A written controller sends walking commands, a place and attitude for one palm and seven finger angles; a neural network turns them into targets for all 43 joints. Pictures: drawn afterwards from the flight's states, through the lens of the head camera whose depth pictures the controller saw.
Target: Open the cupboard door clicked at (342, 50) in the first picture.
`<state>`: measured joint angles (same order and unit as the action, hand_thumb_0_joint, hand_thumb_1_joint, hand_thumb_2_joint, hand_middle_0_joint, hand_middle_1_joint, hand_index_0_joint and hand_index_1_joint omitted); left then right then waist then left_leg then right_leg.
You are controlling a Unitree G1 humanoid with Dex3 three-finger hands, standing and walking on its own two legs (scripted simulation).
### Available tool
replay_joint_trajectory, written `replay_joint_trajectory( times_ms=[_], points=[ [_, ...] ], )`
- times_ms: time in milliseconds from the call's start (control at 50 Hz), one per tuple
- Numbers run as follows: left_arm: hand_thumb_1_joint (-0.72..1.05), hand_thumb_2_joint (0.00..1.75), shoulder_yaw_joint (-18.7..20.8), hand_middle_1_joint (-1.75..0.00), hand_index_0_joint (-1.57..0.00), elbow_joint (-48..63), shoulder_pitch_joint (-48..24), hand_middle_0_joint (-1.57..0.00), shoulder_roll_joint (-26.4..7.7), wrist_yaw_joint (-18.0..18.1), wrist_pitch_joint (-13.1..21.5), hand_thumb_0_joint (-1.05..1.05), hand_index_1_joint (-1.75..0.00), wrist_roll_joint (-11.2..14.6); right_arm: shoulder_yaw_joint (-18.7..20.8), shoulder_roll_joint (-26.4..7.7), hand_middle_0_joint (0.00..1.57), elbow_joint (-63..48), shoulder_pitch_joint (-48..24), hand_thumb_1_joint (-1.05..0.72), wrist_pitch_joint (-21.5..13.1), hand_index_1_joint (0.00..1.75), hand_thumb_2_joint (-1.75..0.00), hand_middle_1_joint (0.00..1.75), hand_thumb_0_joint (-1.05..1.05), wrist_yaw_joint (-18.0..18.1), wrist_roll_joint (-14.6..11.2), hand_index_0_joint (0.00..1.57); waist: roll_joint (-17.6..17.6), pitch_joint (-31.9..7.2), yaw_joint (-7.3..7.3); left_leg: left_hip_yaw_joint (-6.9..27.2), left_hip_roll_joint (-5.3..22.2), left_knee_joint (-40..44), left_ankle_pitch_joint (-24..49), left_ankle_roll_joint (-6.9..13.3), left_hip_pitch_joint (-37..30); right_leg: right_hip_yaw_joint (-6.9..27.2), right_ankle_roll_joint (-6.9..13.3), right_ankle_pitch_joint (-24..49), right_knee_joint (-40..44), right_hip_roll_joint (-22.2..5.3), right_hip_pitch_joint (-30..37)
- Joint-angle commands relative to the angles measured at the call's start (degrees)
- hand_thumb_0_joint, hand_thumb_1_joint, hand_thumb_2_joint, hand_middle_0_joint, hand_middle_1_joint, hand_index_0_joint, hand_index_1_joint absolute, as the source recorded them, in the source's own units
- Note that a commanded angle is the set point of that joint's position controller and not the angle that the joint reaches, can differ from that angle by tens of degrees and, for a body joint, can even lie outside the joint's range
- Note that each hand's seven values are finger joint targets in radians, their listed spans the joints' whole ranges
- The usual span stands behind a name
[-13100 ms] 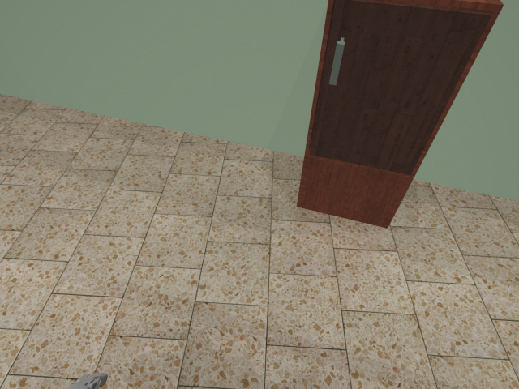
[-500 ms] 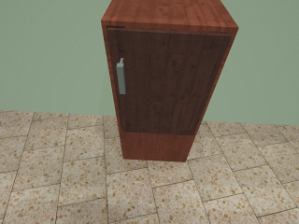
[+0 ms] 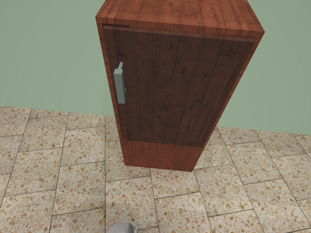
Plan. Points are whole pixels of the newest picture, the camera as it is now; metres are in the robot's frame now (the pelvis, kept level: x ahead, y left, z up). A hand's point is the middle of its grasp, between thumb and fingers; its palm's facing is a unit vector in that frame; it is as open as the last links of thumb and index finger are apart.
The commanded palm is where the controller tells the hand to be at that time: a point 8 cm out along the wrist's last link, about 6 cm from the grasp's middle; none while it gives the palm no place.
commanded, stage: come to a stop and stand still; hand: left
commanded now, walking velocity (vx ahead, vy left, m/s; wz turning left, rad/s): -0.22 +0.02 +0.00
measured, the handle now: (121, 83) +0.55 +0.17 +0.04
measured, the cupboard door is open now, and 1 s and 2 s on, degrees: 0 0 0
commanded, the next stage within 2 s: look again from close up in 0.90 s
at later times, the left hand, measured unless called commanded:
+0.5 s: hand out of the picture +0.07 +0.16 -0.18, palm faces -0.04 -0.96 -0.27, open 7.3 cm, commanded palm none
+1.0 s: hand out of the picture -0.02 +0.12 -0.17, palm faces +0.03 -0.98 -0.20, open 7.4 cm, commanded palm none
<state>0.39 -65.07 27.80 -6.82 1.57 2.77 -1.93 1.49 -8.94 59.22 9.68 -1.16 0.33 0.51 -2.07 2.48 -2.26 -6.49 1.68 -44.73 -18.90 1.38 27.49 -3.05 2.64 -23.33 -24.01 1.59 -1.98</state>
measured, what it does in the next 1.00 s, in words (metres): steps on the spot: left foot, then right foot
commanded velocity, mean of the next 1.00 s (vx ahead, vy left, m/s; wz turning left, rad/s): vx -0.05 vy -0.01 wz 0.00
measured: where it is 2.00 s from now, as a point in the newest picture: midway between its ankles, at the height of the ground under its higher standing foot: outside the picture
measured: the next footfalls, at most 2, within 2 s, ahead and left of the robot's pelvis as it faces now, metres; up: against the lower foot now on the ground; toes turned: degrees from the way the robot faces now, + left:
left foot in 0.04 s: +0.11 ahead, +0.10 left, +0.00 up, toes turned +5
right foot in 0.42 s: +0.03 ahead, -0.15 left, +0.00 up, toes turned -1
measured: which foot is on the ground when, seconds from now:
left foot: up 0.00-0.02, down 0.04-0.72, up 0.74-0.94, down 0.96-1.00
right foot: down 0.00-0.06, up 0.08-0.40, down 0.42-1.00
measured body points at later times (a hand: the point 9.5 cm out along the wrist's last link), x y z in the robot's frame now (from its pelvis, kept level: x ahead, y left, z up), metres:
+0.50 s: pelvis -0.01 -0.03 -0.02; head -0.01 -0.04 +0.42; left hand +0.08 +0.21 -0.16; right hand +0.07 -0.28 -0.17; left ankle +0.07 +0.08 -0.73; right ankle +0.02 -0.18 -0.73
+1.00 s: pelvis -0.03 -0.06 +0.00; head -0.02 -0.06 +0.45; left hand -0.02 +0.17 -0.15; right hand -0.03 -0.28 -0.16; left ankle -0.03 +0.07 -0.73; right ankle -0.01 -0.15 -0.73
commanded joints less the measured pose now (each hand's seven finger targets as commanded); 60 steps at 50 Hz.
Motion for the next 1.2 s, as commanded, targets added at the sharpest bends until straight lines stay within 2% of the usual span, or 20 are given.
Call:
replay_joint_trajectory(
  times_ms=[0, 40, 60, 120, 320, 340, 360, 400, 440, 480, 500, 540, 580, 660, 700, 720, 780, 840, 940, 1180],
  points=[
    [0.9, 0.9, 1.2, -0.3, -0.2, 1.5, 1.8, -0.2, -7.5, 1.1, 0.2, 0.0, -0.3, 1.1, -0.3, -3.9, 0.2, 0.7, 11.5, -0.9, -1.9, 0.3, -0.9, 0.3, 0.0, 1.5, 0.1, 0.2, -0.2, -8.2, 6.22, 2.8, 1.6, 14.9, 30.2, 2.0, -25.9, 3.7, 0.5, 49.3, -12.4, -7.6, -7.6],
    [0.9, 0.9, 0.4, -0.3, -0.2, 2.1, 5.5, -0.2, -3.8, 1.7, -0.3, 0.0, -0.3, 2.3, 0.5, -10.0, 0.2, 0.6, 16.1, -0.9, -1.7, 0.3, -0.9, 0.3, 0.0, 2.6, -0.6, 0.2, 15.1, -16.3, 5.3, 23.1, 23.4, 17.4, 74.1, 15.2, -35.3, 2.6, -3.3, -11.0, -32.2, -1.5, -18.3],
    [0.9, 0.9, 1.0, -0.3, -0.2, 3.2, 4.3, -0.2, -5.2, 1.9, -1.1, 0.0, -0.3, 1.3, 0.5, -10.0, 0.2, -0.6, 12.6, -0.9, -1.2, 0.3, -0.9, 0.3, 0.0, 2.5, -1.0, 0.2, 10.9, -11.6, 4.42, 19.3, 23.5, 19.5, 69.8, 16.4, -29.4, 4.7, -2.2, -13.4, -36.5, -2.5, -18.4],
    [0.9, 0.9, 1.8, -0.3, -0.2, 4.8, -1.6, -0.2, -4.8, 1.7, -3.3, 0.0, -0.3, 0.4, 0.3, -7.4, 0.2, -2.5, 3.8, -0.9, -0.9, 0.3, -0.9, 0.3, 0.0, 3.1, -0.3, 0.2, 8.1, 0.9, 1.69, 15.9, 19.3, 25.5, 51.1, 13.4, -11.3, 4.9, -3.6, -7.1, -36.0, -5.7, -19.1],
    [0.9, 0.9, 2.8, -0.3, -0.2, 10.7, -6.3, -0.2, -3.5, 0.5, -5.1, 0.0, -0.3, 0.2, 3.2, -8.6, 0.2, -6.5, 0.3, -0.9, 1.4, 0.3, -0.9, 0.3, 0.0, 1.2, 1.4, 0.2, 12.5, -5.7, 1.46, 10.4, 14.0, 26.3, 17.0, 9.3, -9.1, -0.4, -4.2, -1.0, -25.7, -4.3, -16.8],
    [0.9, 0.9, 2.1, -0.3, -0.2, 9.6, -5.0, -0.2, -8.0, 1.3, -4.1, 0.0, -0.3, 0.9, 4.4, -13.5, 0.2, -7.5, -3.2, -0.9, 0.4, 0.3, -0.9, 0.3, 0.0, 1.4, 0.1, 0.2, 2.9, -10.3, -0.69, 8.1, 14.5, 15.6, 21.1, 4.7, -12.2, 4.9, -2.5, 2.1, -12.0, -7.7, -14.8],
    [0.9, 0.9, 2.5, -0.3, -0.2, 14.0, -7.6, -0.2, -10.4, 1.1, -3.8, 0.0, -0.3, 0.1, 3.3, -8.5, 0.2, -10.5, -1.6, -0.9, 1.8, 0.3, -0.9, 0.3, 0.0, -0.1, 0.2, 0.2, -5.6, -7.7, 0.18, 3.8, 5.8, 10.0, -2.3, 1.6, -3.5, 8.4, -1.4, -3.5, -2.1, -7.7, -14.5],
    [0.9, 0.9, 3.4, -0.3, -0.2, 16.1, -11.8, -0.2, -15.2, 1.0, -2.1, 0.0, -0.3, -0.3, 2.3, -4.5, 0.2, -12.2, -1.6, -0.9, 2.3, 0.3, -0.9, 0.3, 0.0, -1.1, 1.2, 0.2, -3.0, -3.6, 1.69, 2.7, -0.4, -4.4, -6.7, -1.6, -2.5, 22.2, 6.3, -6.0, 5.5, -19.0, -22.9],
    [0.9, 0.9, 2.8, -0.3, -0.2, 16.6, -16.8, -0.2, -15.7, 0.6, -2.4, 0.0, -0.3, -0.9, 2.5, -3.3, 0.2, -11.5, 4.7, -0.9, 2.1, 0.3, -0.9, 0.3, 0.0, -1.5, 1.0, 0.2, 2.7, -7.0, 5.98, 0.2, -2.9, -4.7, -3.5, -1.7, -11.3, 11.8, 5.1, 0.9, 0.3, -13.7, -25.9],
    [0.9, 0.9, 3.1, -0.3, -0.2, 17.7, -19.6, -0.2, -14.5, 0.8, -2.5, 0.0, -0.3, -0.3, 2.6, -5.5, 0.2, -11.1, 8.9, -0.9, 2.5, 0.3, -0.9, 0.3, 0.0, -0.8, 0.5, 0.2, -17.8, -4.8, 6.84, 2.2, -0.7, 3.0, -0.5, -1.2, -13.1, 8.4, 2.0, -9.6, -1.6, -10.0, -29.3],
    [0.9, 0.9, 2.8, -0.3, -0.2, 17.9, -20.3, -0.2, -12.3, 0.9, -3.3, 0.0, -0.3, -0.2, 2.9, -7.6, 0.2, -10.8, 9.8, -0.9, 2.2, 0.3, -0.9, 0.3, 0.0, -0.6, 0.6, 0.2, -15.3, -0.2, 6.82, 4.8, 0.4, 5.4, -1.8, -0.6, -15.0, 7.5, 1.0, -15.8, -3.6, -9.3, -35.7],
    [0.9, 0.9, 2.2, -0.3, -0.2, 18.5, -19.0, -0.2, -10.2, 0.8, -4.8, 0.0, -0.3, 0.0, 3.1, -9.4, 0.2, -10.1, 12.6, -0.9, 1.9, 0.3, -0.9, 0.3, 0.0, -0.5, 1.8, 0.2, 7.0, 6.8, 7.3, 15.4, 5.2, 19.9, -18.1, 1.8, -4.6, 3.0, -1.4, -17.5, -14.3, -3.1, -35.5],
    [0.9, 0.9, 2.2, -0.3, -0.2, 17.3, -12.9, -0.2, -9.6, 0.6, -4.9, 0.0, -0.3, 0.2, 2.8, -11.2, 0.2, -10.6, 7.5, -0.9, 1.2, 0.3, -0.9, 0.3, 0.0, -0.1, 1.9, 0.2, 22.2, 8.5, 2.85, 28.5, 11.2, 34.5, -29.3, 6.3, 10.0, 0.5, -2.0, -8.0, -27.9, 0.3, -22.9],
    [0.9, 0.9, 2.4, -0.3, -0.2, 12.2, -1.5, -0.2, -7.9, -0.6, -3.6, 0.0, -0.3, 0.7, 2.2, -10.3, 0.2, -11.5, 2.0, -0.9, 1.4, 0.3, -0.9, 0.3, 0.0, 0.3, 1.7, 0.2, 3.3, 1.5, -3.14, 14.1, 4.8, 21.8, -20.1, 2.7, 14.2, 3.6, -0.9, -3.2, -13.7, -1.4, -6.7],
    [0.9, 0.9, 2.9, -0.3, -0.2, 13.6, -4.7, -0.2, -12.5, -0.1, -2.5, 0.0, -0.3, 0.5, 1.6, -5.2, 0.2, -11.7, 5.5, -0.9, 2.3, 0.3, -0.9, 0.3, 0.0, 0.3, 0.8, 0.2, -10.3, 3.4, 0.36, 5.8, -2.1, 1.3, -7.2, -1.3, 8.1, 28.5, 5.9, -25.4, 9.9, -16.5, -19.3],
    [0.9, 0.9, 3.0, -0.3, -0.2, 15.7, -9.7, -0.2, -14.3, 0.2, -2.2, 0.0, -0.3, 0.5, 1.7, -5.5, 0.2, -11.1, 6.8, -0.9, 2.4, 0.3, -0.9, 0.3, 0.0, -0.1, 0.9, 0.2, -7.1, 2.3, 1.82, 7.7, -1.4, -5.3, -5.4, -0.8, 2.9, 31.9, 7.8, -23.3, 14.2, -20.1, -25.0],
    [0.9, 0.9, 2.9, -0.3, -0.2, 16.8, -16.4, -0.2, -12.7, 0.5, -1.1, 0.0, -0.3, 0.6, 1.9, -5.8, 0.2, -7.3, 12.8, -0.9, 2.3, 0.3, -0.9, 0.3, 0.0, -0.5, 0.8, 0.2, -9.6, 0.9, 5.42, 7.2, -0.4, -7.0, -0.6, -0.6, -3.2, 20.0, 6.1, -6.3, 10.6, -13.9, -24.4],
    [0.9, 0.9, 2.4, -0.3, -0.2, 14.2, -12.7, -0.2, -11.0, 0.4, -1.4, 0.0, -0.3, 0.4, 0.9, -3.8, 0.2, -6.2, 12.6, -0.9, 1.5, 0.3, -0.9, 0.3, 0.0, -0.1, 0.3, 0.2, -8.4, 0.4, 3.87, 4.5, -1.5, 5.8, -2.1, -0.9, -8.0, 14.9, 5.3, 1.9, 6.3, -11.7, -19.7],
    [0.9, 0.9, 1.5, -0.3, -0.2, 10.4, -7.5, -0.2, -7.5, 0.2, -1.6, 0.0, -0.3, 1.5, 0.0, -5.5, 0.2, -3.8, 12.7, -0.9, -0.7, 0.3, -0.9, 0.3, 0.0, 1.1, 0.6, 0.2, 8.5, -1.7, 1.73, 13.6, 6.8, 24.2, 11.5, 2.5, -15.9, 7.6, -0.1, 7.8, -2.3, -4.0, -16.7],
    [0.9, 0.9, 0.6, -0.3, -0.2, 4.8, -9.3, -0.2, -8.2, -0.1, -1.1, 0.0, -0.3, 1.0, -0.9, -4.6, 0.2, 0.2, 9.3, -0.9, -0.4, 0.3, -0.9, 0.3, 0.0, 1.5, 0.3, 0.2, 1.5, 2.5, 2.48, 9.2, 3.3, 24.0, 4.8, 0.4, -13.6, 9.0, 0.0, 8.9, 3.7, -6.8, -12.9]
  ],
)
